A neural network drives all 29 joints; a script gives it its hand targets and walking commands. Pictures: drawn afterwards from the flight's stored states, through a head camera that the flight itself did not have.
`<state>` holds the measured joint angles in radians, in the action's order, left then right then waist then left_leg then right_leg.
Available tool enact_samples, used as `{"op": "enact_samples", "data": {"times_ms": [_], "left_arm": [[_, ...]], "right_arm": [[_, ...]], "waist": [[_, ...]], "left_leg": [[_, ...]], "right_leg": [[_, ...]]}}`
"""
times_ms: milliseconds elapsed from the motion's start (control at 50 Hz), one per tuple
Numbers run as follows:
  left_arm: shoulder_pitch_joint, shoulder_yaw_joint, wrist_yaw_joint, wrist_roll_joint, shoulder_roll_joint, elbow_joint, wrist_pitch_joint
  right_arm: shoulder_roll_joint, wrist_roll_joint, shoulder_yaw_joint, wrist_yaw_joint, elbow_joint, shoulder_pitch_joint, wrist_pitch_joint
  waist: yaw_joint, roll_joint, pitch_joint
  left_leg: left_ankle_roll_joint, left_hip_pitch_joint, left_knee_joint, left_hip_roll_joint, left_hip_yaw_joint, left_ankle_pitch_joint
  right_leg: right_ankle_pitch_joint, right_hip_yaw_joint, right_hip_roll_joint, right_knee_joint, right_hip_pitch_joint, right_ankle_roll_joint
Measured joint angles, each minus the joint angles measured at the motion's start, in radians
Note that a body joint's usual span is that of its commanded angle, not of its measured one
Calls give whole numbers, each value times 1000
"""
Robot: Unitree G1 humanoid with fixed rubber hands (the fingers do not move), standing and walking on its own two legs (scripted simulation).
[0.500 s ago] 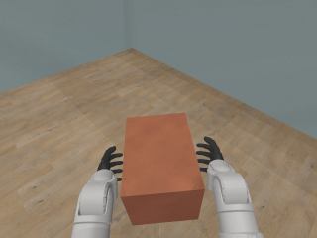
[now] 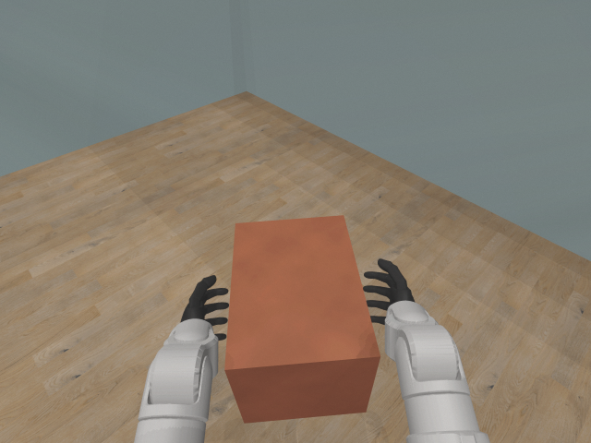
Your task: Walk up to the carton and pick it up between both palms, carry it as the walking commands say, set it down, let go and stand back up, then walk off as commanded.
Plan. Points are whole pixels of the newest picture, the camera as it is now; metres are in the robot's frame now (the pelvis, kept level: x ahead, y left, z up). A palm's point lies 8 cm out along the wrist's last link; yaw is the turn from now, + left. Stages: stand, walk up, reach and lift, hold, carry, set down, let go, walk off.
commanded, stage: carry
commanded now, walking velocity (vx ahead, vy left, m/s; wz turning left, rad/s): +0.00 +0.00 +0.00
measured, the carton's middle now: (297, 312) +0.36 +0.01 -0.04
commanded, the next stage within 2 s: hold in 0.12 s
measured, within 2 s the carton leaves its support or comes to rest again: neither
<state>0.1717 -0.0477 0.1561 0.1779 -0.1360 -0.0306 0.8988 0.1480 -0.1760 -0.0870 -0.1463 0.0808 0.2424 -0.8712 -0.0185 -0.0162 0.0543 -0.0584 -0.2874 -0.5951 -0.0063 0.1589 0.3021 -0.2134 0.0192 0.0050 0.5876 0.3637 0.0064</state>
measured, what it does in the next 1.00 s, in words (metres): stands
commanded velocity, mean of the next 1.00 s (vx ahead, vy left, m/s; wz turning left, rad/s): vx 0.00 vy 0.00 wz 0.00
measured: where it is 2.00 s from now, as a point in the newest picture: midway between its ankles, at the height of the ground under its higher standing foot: outside the picture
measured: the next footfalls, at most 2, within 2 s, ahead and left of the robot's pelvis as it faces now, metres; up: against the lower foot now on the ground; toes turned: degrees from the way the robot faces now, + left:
none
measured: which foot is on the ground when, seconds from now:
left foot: down 0.00-1.00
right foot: down 0.00-1.00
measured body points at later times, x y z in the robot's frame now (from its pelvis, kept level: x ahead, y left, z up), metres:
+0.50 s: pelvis +0.00 -0.02 +0.00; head -0.05 -0.04 +0.45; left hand +0.29 +0.14 +0.06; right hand +0.32 -0.14 +0.07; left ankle +0.02 +0.08 -0.73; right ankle +0.06 -0.12 -0.73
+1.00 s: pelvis -0.01 -0.03 +0.00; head -0.06 -0.04 +0.45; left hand +0.27 +0.14 +0.00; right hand +0.31 -0.14 +0.02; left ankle +0.02 +0.08 -0.73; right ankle +0.06 -0.12 -0.73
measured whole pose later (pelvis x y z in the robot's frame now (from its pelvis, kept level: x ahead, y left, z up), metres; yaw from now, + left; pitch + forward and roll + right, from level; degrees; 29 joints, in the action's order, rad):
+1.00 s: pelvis -0.01 -0.03 +0.00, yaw +5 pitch -7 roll +1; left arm 0.33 -0.30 0.01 0.29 -0.17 -0.55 0.61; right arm 0.18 -0.32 -0.34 -0.03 0.51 0.39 -0.60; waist -0.01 0.02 -0.01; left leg -0.03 -0.18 -0.57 0.01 0.07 0.27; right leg -0.23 0.02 -0.02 0.59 0.23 -0.02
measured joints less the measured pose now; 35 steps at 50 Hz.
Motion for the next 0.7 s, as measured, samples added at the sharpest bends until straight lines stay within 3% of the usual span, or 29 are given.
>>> {"op": "enact_samples", "data": {"times_ms": [160,280,420,580,700], "left_arm": [[-2,0,-10,7,0,-17,-14],[15,-37,-16,22,-3,-100,-84],[38,-51,-18,23,-6,-137,-115],[83,-98,-84,52,-15,-246,-114],[87,-106,-98,54,-16,-262,-103]], "right_arm": [[0,-8,-3,6,16,0,15],[0,-18,-16,52,71,0,74],[1,-31,-30,70,75,11,98],[4,-56,-55,71,102,25,64],[7,-74,-64,64,142,34,71]], "waist": [[0,0,3],[0,5,-7],[0,24,-7],[0,35,-11],[8,35,-19]], "left_leg": [[0,0,0,0,0,-1],[2,24,0,1,-20,0],[16,75,4,3,-62,1],[23,119,26,3,-65,-10],[24,121,27,3,-68,-19]], "right_leg": [[0,0,0,0,0,0],[-9,0,-10,0,-32,-2],[-33,0,-26,0,-98,-17],[-32,0,-29,0,-132,-25],[-25,0,-32,0,-134,-28]]}}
